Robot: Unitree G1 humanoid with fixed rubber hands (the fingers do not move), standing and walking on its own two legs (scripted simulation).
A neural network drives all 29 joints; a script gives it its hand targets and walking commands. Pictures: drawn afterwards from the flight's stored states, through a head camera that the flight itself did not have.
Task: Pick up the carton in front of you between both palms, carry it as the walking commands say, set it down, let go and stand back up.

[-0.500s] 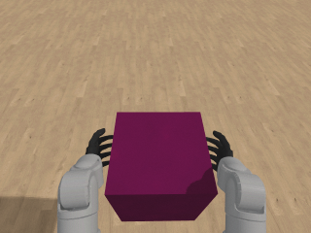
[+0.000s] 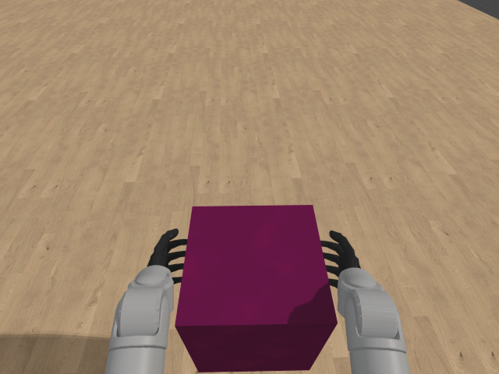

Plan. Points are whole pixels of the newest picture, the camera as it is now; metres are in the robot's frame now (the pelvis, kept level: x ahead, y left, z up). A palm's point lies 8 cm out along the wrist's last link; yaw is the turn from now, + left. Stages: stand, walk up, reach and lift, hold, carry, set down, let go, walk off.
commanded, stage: carry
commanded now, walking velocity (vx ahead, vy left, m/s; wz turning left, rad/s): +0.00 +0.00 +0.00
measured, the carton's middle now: (253, 291) +0.29 +0.00 -0.04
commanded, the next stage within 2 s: hold in 1.26 s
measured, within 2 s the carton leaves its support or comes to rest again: neither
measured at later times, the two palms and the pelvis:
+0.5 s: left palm (156, 283) +0.26 +0.15 +0.05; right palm (349, 285) +0.26 -0.15 +0.05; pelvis -0.03 +0.00 +0.01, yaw +0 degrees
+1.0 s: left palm (153, 294) +0.24 +0.15 +0.05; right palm (352, 296) +0.24 -0.15 +0.05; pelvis -0.05 +0.00 +0.01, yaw +0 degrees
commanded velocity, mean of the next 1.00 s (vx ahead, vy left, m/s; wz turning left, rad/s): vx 0.00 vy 0.00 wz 0.00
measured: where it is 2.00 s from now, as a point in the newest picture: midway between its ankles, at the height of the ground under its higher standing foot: outside the picture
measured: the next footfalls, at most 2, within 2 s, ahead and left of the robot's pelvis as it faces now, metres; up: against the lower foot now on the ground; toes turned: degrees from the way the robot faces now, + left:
none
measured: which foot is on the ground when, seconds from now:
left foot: down 0.00-1.00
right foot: down 0.00-1.00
